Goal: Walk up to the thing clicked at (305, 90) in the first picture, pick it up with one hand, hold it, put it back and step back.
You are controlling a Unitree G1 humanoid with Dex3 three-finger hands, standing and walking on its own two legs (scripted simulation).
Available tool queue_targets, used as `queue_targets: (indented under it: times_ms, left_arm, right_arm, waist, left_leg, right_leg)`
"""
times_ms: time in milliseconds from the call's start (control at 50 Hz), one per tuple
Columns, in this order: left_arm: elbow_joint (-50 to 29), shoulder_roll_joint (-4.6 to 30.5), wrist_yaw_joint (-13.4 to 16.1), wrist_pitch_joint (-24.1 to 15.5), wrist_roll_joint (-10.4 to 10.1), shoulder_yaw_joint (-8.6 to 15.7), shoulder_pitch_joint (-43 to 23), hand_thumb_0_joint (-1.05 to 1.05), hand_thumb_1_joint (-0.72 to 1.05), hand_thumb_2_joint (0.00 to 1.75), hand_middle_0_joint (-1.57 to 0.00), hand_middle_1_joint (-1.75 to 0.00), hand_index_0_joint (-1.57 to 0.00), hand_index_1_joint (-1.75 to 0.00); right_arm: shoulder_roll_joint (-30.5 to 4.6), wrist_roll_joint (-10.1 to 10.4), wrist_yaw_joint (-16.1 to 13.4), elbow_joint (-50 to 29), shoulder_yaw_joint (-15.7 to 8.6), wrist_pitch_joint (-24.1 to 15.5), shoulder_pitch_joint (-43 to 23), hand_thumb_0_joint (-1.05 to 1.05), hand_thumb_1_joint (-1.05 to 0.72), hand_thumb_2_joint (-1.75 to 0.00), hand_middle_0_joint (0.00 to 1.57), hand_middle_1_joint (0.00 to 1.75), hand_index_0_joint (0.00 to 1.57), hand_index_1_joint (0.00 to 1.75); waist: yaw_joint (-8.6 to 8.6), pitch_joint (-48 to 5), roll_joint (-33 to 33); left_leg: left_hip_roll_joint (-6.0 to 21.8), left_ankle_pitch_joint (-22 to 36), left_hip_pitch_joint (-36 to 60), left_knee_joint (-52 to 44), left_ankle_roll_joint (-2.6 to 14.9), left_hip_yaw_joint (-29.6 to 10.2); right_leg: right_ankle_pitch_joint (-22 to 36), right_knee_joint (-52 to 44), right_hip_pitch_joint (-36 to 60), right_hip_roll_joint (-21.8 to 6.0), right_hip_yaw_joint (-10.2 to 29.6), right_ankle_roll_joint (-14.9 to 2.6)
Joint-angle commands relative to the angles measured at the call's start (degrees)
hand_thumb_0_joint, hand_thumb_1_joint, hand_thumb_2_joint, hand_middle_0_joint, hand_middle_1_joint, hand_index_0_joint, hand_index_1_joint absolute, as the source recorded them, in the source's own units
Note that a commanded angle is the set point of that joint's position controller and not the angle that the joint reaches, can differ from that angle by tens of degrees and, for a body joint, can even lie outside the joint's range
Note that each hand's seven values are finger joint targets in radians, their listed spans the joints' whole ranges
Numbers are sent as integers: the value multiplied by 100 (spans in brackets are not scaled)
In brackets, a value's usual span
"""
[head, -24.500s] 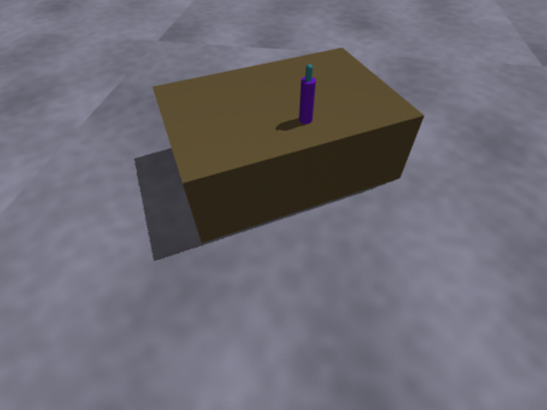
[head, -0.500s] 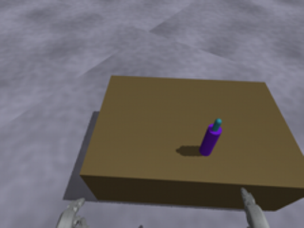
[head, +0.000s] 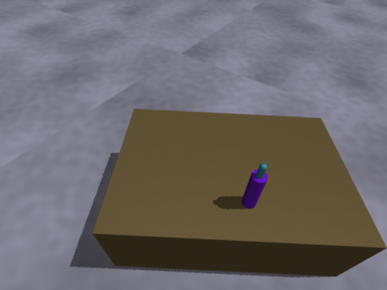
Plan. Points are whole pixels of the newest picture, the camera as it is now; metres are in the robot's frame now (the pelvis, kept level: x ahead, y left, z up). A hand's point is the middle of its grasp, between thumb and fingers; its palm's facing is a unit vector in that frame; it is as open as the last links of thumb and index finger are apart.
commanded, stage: home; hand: right
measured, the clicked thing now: (255, 185) +0.52 -0.21 -0.26
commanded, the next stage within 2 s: stand in 0.96 s
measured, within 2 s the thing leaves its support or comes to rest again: neither
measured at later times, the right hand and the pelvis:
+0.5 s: hand out of the picture +0.04 -0.24 -0.15, palm faces -0.03 +0.93 -0.37, open 17.5 cm; pelvis +0.00 +0.01 +0.00, yaw +0 degrees
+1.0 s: hand out of the picture +0.07 -0.25 -0.15, palm faces -0.03 +0.93 -0.36, open 17.4 cm; pelvis +0.00 +0.00 +0.01, yaw +0 degrees
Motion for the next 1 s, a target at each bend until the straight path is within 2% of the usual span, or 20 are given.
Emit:
queue_targets:
  times_ms: [0,60,100,140,180,200,220,240,280,360,420,460,500,540,580,600,640,900,960,980]
  left_arm:
    - [-218,1065,54,-153,1,234,-284,0,90,90,-20,-30,-20,-30]
    - [-139,1109,57,-173,-11,228,-345,0,90,90,-20,-30,-20,-30]
    - [-57,1095,43,-163,-10,207,-330,0,90,90,-20,-30,-20,-30]
    - [-27,1082,44,-180,-20,185,-356,0,90,90,-20,-30,-20,-30]
    - [17,1140,45,-184,-11,188,-370,0,90,90,-20,-30,-20,-30]
    - [8,1117,43,-181,-20,181,-429,0,90,90,-20,-30,-20,-30]
    - [66,1109,43,-174,-9,166,-372,0,90,90,-20,-30,-20,-30]
    - [58,1143,40,-165,-23,173,-443,0,90,90,-20,-30,-20,-30]
    - [94,1118,22,-156,-47,164,-423,0,90,90,-20,-30,-20,-30]
    - [143,1146,13,-175,-41,143,-444,0,90,90,-20,-30,-20,-30]
    - [160,1170,27,-199,-51,134,-444,0,90,90,-20,-30,-20,-30]
    - [183,1130,26,-212,-58,114,-425,0,90,90,-20,-30,-20,-30]
    - [229,1134,37,-203,-68,111,-428,0,90,90,-20,-30,-20,-30]
    - [246,1168,48,-210,-62,102,-425,0,90,90,-20,-30,-20,-30]
    - [266,1167,39,-199,-75,99,-438,0,90,90,-20,-30,-20,-30]
    - [250,1163,44,-208,-81,102,-448,0,90,90,-20,-30,-20,-30]
    - [280,1148,38,-216,-83,87,-441,0,90,90,-20,-30,-20,-30]
    - [271,1220,34,-256,-94,113,-562,0,90,90,-20,-30,-20,-30]
    - [281,1223,20,-253,-98,114,-584,0,90,90,-20,-30,-20,-30]
    - [258,1290,27,-260,-91,138,-615,0,90,90,-20,-30,-20,-30]
  right_arm:
    - [-1227,8,-59,-184,-274,-119,-243,0,57,-4,5,5,5,5]
    - [-1202,13,-54,-122,-263,-135,-270,0,59,-3,5,5,5,5]
    - [-1185,8,-49,-38,-250,-124,-263,0,57,-4,5,5,5,5]
    - [-1210,24,-36,-9,-244,-139,-264,0,56,-5,5,5,5,5]
    - [-1162,24,-32,26,-230,-126,-260,0,56,-5,5,5,5,5]
    - [-1220,17,-36,23,-237,-137,-282,0,56,-4,5,5,5,5]
    - [-1211,24,-25,49,-236,-122,-318,0,56,-5,5,5,5,5]
    - [-1253,18,-26,51,-253,-127,-319,0,58,-4,5,5,5,5]
    - [-1251,18,-23,110,-239,-115,-274,0,58,-4,5,5,5,5]
    - [-1228,33,-1,102,-235,-126,-349,0,57,-4,5,5,5,5]
    - [-1232,47,2,100,-229,-145,-379,0,55,-5,5,5,5,5]
    - [-1250,62,-2,105,-222,-185,-420,0,57,-4,5,5,5,5]
    - [-1247,61,-4,142,-210,-174,-434,0,56,-4,5,5,5,5]
    - [-1225,77,-2,139,-216,-174,-433,0,55,-5,5,5,5,5]
    - [-1265,77,-7,162,-219,-165,-462,0,53,-6,5,5,5,5]
    - [-1306,77,-10,148,-232,-168,-498,0,56,-5,5,5,5,5]
    - [-1245,86,2,175,-212,-156,-477,0,54,-6,5,5,5,5]
    - [-1305,97,29,172,-226,-147,-607,0,55,-5,5,5,5,5]
    - [-1291,101,38,161,-219,-139,-663,0,53,-6,5,5,5,5]
    - [-1321,93,40,145,-240,-150,-687,0,54,-6,5,5,5,5]
  waist:
    - [58,69,319]
    - [41,-67,195]
    - [67,138,156]
    - [52,22,262]
    - [53,72,77]
    - [28,34,223]
    - [64,218,171]
    - [21,138,214]
    - [52,253,350]
    - [39,137,252]
    - [44,-22,236]
    - [40,-192,318]
    - [56,-71,335]
    - [26,-162,168]
    - [39,-23,264]
    - [29,-159,346]
    - [21,-69,240]
    - [28,-163,259]
    - [41,-42,259]
    - [20,-198,233]
  left_leg:
    - [276,344,-545,-671,206,-258]
    - [330,719,-316,-684,216,-281]
    - [294,380,-441,-767,210,-278]
    - [338,588,-390,-773,229,-311]
    - [307,475,-348,-781,218,-290]
    - [343,517,-273,-812,231,-295]
    - [324,305,-409,-828,232,-322]
    - [326,322,-358,-860,235,-297]
    - [329,-97,-614,-969,245,-342]
    - [325,27,-472,-951,249,-351]
    - [343,446,-367,-915,264,-352]
    - [411,1028,-62,-865,260,-359]
    - [405,942,-118,-894,250,-364]
    - [417,1270,31,-859,239,-348]
    - [390,1067,-40,-908,225,-338]
    - [414,1278,76,-850,247,-317]
    - [396,1098,4,-882,233,-312]
    - [418,1161,-46,-922,232,-322]
    - [394,876,-135,-962,237,-320]
    - [418,1087,14,-930,241,-323]
  right_leg:
    - [78,-618,239,-422,475,-112]
    - [311,-604,272,-443,459,-126]
    - [-1,-692,154,-429,464,-100]
    - [296,-645,304,-456,438,-102]
    - [69,-721,174,-448,454,-85]
    - [205,-662,158,-447,441,-97]
    - [-47,-733,76,-437,436,-79]
    - [-22,-692,76,-438,448,-96]
    - [-52,-661,161,-422,425,-87]
    - [-48,-651,106,-439,428,-96]
    - [310,-640,243,-492,430,-89]
    - [777,-534,280,-537,417,-124]
    - [658,-544,261,-517,388,-103]
    - [868,-542,273,-539,376,-119]
    - [709,-589,194,-513,383,-104]
    - [930,-561,269,-558,397,-130]
    - [791,-622,253,-540,384,-100]
    - [954,-652,450,-597,388,-124]
    - [654,-727,353,-579,392,-120]
    - [808,-672,387,-615,405,-158]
